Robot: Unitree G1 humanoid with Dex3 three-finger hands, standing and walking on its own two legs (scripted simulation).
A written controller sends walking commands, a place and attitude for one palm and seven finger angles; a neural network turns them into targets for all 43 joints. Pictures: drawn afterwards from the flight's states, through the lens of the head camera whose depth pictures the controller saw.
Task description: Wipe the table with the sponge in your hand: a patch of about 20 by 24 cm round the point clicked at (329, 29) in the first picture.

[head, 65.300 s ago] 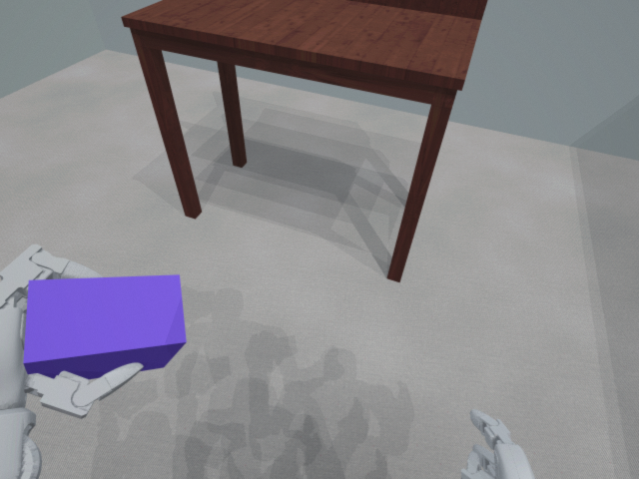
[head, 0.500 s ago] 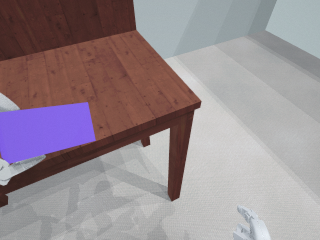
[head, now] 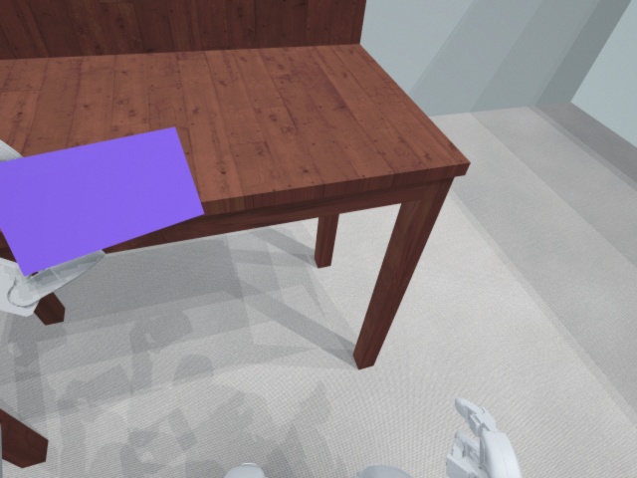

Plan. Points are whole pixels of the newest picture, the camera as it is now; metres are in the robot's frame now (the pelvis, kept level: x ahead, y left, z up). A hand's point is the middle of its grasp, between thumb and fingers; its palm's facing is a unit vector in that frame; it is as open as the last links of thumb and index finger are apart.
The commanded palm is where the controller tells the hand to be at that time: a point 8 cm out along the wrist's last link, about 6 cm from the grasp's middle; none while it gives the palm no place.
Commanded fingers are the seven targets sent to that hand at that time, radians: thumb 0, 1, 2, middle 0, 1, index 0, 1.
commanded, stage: step back with the hand held close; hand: left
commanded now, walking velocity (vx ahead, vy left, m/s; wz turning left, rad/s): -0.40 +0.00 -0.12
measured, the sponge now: (120, 189) +0.27 +0.20 +0.27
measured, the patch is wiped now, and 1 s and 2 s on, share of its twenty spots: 1.00 1.00 1.00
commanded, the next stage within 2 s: stop stepping back and stand still in 0.06 s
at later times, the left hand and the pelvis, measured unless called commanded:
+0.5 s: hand out of the picture +0.10 +0.24 +0.28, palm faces +0.47 -0.83 -0.30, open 10.2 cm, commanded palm +0.05 +0.27 +0.31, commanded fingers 0.00 0.10 1.30 -1.20 -1.60 -1.20 -1.60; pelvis -0.13 +0.01 +0.01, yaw -5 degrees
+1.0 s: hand out of the picture +0.08 +0.22 +0.30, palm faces +0.47 -0.82 -0.32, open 10.2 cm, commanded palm +0.03 +0.27 +0.31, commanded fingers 0.00 0.10 1.30 -1.20 -1.60 -1.20 -1.60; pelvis -0.15 +0.01 +0.00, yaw -4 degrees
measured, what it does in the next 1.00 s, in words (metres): walks backwards: right foot, then left foot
